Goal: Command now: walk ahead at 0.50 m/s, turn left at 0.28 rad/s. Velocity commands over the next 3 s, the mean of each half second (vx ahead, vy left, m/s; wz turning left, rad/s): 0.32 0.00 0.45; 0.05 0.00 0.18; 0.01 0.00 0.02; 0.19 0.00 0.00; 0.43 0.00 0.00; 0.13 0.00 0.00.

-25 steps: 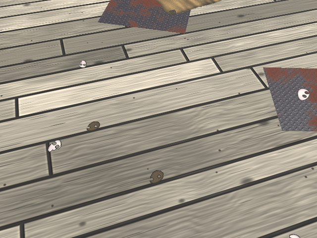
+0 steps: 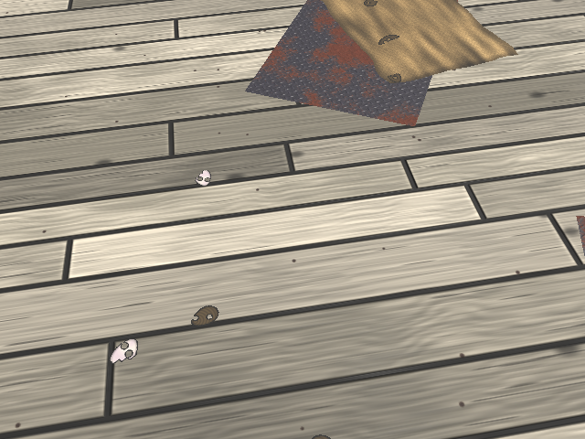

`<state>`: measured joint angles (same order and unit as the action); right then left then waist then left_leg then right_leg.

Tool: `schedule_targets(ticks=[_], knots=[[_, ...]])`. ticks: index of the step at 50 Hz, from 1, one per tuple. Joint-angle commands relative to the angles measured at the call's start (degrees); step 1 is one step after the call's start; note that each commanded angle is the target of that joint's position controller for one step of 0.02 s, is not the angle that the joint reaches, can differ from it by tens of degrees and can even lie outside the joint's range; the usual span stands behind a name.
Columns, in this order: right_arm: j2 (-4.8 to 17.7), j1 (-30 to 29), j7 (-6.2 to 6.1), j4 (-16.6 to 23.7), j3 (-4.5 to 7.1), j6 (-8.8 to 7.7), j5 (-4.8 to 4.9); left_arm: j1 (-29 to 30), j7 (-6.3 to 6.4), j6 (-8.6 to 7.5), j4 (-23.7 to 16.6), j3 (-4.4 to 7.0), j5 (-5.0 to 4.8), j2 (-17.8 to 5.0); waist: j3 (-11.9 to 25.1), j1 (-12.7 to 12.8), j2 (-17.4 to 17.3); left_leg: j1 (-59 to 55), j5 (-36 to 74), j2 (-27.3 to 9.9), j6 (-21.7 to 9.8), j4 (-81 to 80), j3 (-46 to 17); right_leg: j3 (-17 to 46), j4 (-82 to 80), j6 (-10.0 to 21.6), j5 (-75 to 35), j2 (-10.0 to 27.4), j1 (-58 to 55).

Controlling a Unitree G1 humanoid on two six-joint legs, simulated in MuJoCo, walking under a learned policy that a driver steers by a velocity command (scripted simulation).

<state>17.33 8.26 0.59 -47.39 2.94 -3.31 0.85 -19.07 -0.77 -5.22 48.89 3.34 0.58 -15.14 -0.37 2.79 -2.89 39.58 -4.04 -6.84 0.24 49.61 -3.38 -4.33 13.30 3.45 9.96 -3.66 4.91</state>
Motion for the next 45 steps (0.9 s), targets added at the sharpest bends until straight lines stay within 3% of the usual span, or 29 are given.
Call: schedule_targets(ticks=[1, 4, 7, 9, 10, 11, 12, 13, 14, 15, 16, 17, 19, 23, 26, 31, 33, 34, 35, 36, 37, 38, 41, 42, 45], knots=[[2.0, -2.7, 0.56, 3.4, 0.23, -0.50, 0.16, 3.2, 0.71, -1.17, -3.3, 1.96, -0.05, -9.1, -2.1, -0.5, 5.6, -2.3, 9.6, 0.5, -0.2, -7.8, 0.3, 3.6, -7.9, 7.2, -11.8, 15.0, 3.0], [1.3, -7.5, 1.31, 5.7, -0.14, -0.60, 0.24, 0.4, 1.00, -0.63, -1.3, 2.13, -0.48, -9.6, -3.5, 1.5, 5.0, -1.2, 10.9, 1.5, -1.1, -13.0, 1.5, 1.1, -7.2, 6.5, -12.5, 16.6, -2.3], [1.5, -10.4, 2.40, 8.1, -0.13, -0.56, 0.28, -0.9, 1.19, 0.65, 0.0, 2.41, -0.93, -10.0, -4.3, 2.0, 5.1, 1.4, 5.0, 2.4, -2.8, -15.7, 3.0, -0.3, -3.5, 5.4, -18.0, 18.9, -9.8], [2.9, -8.5, 3.18, 9.0, 0.61, -0.66, -0.33, 1.5, 2.01, 1.91, -0.6, 2.68, -0.98, -11.2, -2.8, -0.2, 7.0, -3.0, -0.7, 5.4, -4.2, -16.8, 6.6, -2.5, 4.5, 3.5, -39.1, 18.6, -11.5], [4.4, -4.2, 3.36, 8.4, 1.46, -0.70, -0.61, 2.1, 2.63, 2.56, -1.0, 2.86, -1.03, -12.0, 0.5, -2.4, 8.5, -8.9, -2.4, 7.9, -5.0, -16.6, 8.5, -3.3, 11.3, 2.3, -49.9, 17.9, -11.6], [6.8, 4.2, 3.20, 6.4, 2.94, -0.87, -0.58, 3.0, 3.20, 3.18, -1.6, 2.71, -1.05, -11.8, 5.0, -6.6, 7.7, -19.5, 1.7, 10.4, -6.4, -20.0, 9.3, -5.0, 22.2, 0.3, -52.6, 15.6, -8.9], [11.2, 11.3, 2.22, 5.2, 4.65, -0.67, -0.73, 2.1, 3.58, 2.93, -2.7, 2.31, -0.57, -11.3, 10.1, -9.8, 3.4, -35.4, 16.2, 6.0, -9.4, -21.2, 1.5, -5.5, 37.5, -3.0, -38.8, 12.6, 2.6], [17.3, 11.5, 1.18, 5.9, 5.45, -0.13, -1.12, -4.4, 2.46, 1.40, -5.1, -0.10, 2.13, -3.7, 17.9, -3.8, -12.4, -59.1, 39.3, -11.0, -20.9, -17.1, -24.3, -4.0, 60.5, -7.7, 19.5, 1.5, 28.3], [14.2, 13.6, 1.03, 7.6, 4.63, 0.01, -1.03, -3.4, 1.45, -0.27, -4.3, -0.08, 0.68, -7.2, 29.9, -7.7, -7.2, -64.0, 38.8, -15.7, -26.4, -21.6, -36.5, 9.1, 70.7, -7.7, 29.7, -0.6, 32.3], [11.5, 10.7, 0.88, 8.5, 4.02, 0.24, -1.13, 2.2, 1.03, -0.79, -5.8, 0.72, -1.63, -9.7, 24.5, -8.8, -3.3, -59.5, 37.5, -12.4, -23.4, -22.4, -27.5, 11.4, 70.2, -6.5, 25.5, 3.2, 35.7], [9.3, 7.3, 0.64, 8.8, 3.63, 0.38, -0.13, 5.5, 1.41, -0.82, -7.0, 0.43, -1.67, -9.1, 16.6, -7.4, 0.4, -51.2, 33.4, -9.3, -20.5, -23.7, -21.2, 9.9, 65.5, -5.9, 21.2, 5.5, 37.2], [7.9, 4.4, 0.31, 9.4, 3.24, 0.76, 0.11, 7.0, 2.15, -0.26, -6.9, 0.71, -0.67, -9.1, 10.8, -5.7, 3.5, -41.7, 30.6, -7.3, -18.7, -25.9, -18.2, 9.2, 61.5, -6.2, 18.2, 7.0, 35.8], [7.6, 1.6, 0.01, 10.6, 3.04, 1.35, -1.13, 5.5, 2.73, 1.68, -7.6, 1.34, -0.14, -9.6, 7.3, -1.9, 1.6, -28.9, 28.8, -5.1, -18.1, -29.4, -15.9, 9.3, 56.5, -6.5, 16.0, 7.5, 28.4], [9.5, 0.7, -0.85, 11.3, 3.83, 1.90, -0.95, 4.2, 3.43, 3.12, -7.8, 0.72, 0.31, -6.7, 9.1, -0.5, -0.7, -23.4, 31.3, -2.8, -16.8, -29.5, -12.0, 7.9, 44.4, -8.4, 9.9, 5.7, 24.9], [8.6, 0.6, -1.73, 11.2, 3.41, 3.00, -0.50, 6.7, 3.08, 3.74, -8.1, 0.47, 0.07, -6.2, 10.4, -1.7, -2.0, -22.9, 22.3, -1.1, -14.3, -29.1, -10.6, 8.0, 37.7, -8.8, 2.3, 5.6, 22.1], [7.3, 1.8, -1.60, 10.0, 2.48, 3.98, -1.16, 11.8, 2.39, 3.74, -9.9, 0.65, -0.37, -6.9, 7.1, -4.0, -4.6, -23.9, 9.0, -1.6, -13.1, -27.5, -14.2, 8.1, 27.7, -7.8, 3.5, 5.2, 19.1], [6.1, 1.2, -1.47, 9.8, 1.74, 4.07, -0.89, 10.9, 1.99, 3.00, -9.8, 0.71, -0.25, -6.4, 6.5, -2.8, -4.6, -25.1, 8.6, -1.2, -11.7, -24.4, -15.5, 7.3, 18.7, -6.2, 1.3, 4.6, 15.0], [4.8, 1.5, -1.49, 9.5, 1.17, 4.00, -0.70, 9.8, 1.79, 2.51, -9.5, 0.65, 0.04, -6.1, 5.9, -1.7, -3.9, -24.2, 6.3, 0.3, -9.6, -22.9, -15.4, 7.4, 10.5, -4.8, -6.3, 5.1, 10.2], [3.1, 4.0, -1.49, 9.3, 0.54, 3.60, -1.50, 9.3, 1.95, 2.16, -9.9, 1.04, 1.00, -8.8, 6.8, -2.9, -0.4, -21.9, 0.0, 3.1, -6.4, -19.9, -14.0, 12.7, 9.2, -2.7, -17.0, 11.0, 4.5], [2.2, 9.6, -1.27, 8.8, 0.35, 3.03, -2.50, 10.4, 2.37, 2.51, -10.8, 1.72, 1.52, -12.7, 8.1, -7.0, 10.5, -17.3, -17.9, 9.5, -3.3, -13.6, -8.0, 20.4, 10.8, 2.8, -31.5, 19.7, -0.6], [2.9, 8.1, -1.39, 9.3, 0.42, 2.88, -2.17, 10.5, 2.28, 2.89, -9.4, 0.74, 1.78, -8.3, 8.3, -6.5, 16.1, -17.5, -22.2, 9.5, -0.8, -12.8, -3.7, 25.4, 9.4, 8.9, -27.1, 23.1, 3.1], [4.8, 5.9, -1.55, 9.3, 0.81, 3.06, -2.14, 11.6, 1.92, 2.91, -9.7, 0.02, 1.20, -5.9, 7.3, -5.4, 13.9, -20.0, -19.4, 7.6, 0.3, -13.9, -3.4, 24.5, 8.9, 8.7, -22.8, 20.7, 4.9], [4.2, 3.4, -1.43, 8.8, 0.86, 5.06, -2.22, 12.6, 1.34, 2.81, -9.3, 0.14, 0.24, -6.8, 5.6, -4.7, 11.3, -27.1, -6.8, 6.6, -0.1, -21.5, -3.9, 16.2, 10.3, 1.6, -9.6, 13.1, 9.4], [4.4, 2.9, -1.20, 8.7, 0.89, 5.40, -2.15, 12.0, 1.14, 2.71, -9.3, 0.10, 0.39, -7.0, 3.8, -3.9, 8.7, -26.9, -5.7, 6.5, -1.3, -21.7, -4.2, 13.3, 10.6, -0.4, -4.4, 10.5, 10.6], [3.7, 2.9, -1.09, 7.9, 0.81, 5.00, -1.78, 11.7, 0.97, 2.49, -8.9, -0.02, 0.39, -6.3, 3.0, -3.2, 5.6, -25.6, -4.2, 6.0, -3.0, -22.3, -4.8, 10.2, 12.8, -1.9, -4.4, 8.2, 8.4]])
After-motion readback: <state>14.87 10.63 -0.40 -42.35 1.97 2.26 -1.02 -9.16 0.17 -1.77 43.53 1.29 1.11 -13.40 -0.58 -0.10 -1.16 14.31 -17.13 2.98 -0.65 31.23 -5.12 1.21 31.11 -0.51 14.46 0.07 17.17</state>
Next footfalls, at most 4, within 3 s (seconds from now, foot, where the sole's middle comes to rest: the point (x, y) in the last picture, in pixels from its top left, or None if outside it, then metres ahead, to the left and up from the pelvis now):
0.24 left None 0.30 0.16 -0.78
0.70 right None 0.41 -0.05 -0.78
2.28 right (304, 331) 0.77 0.06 -0.78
2.76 left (207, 308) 0.83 0.32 -0.78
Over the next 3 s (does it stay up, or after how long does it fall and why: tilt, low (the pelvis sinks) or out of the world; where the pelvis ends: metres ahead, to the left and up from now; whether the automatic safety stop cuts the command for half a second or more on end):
stays up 0.76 0.19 -0.02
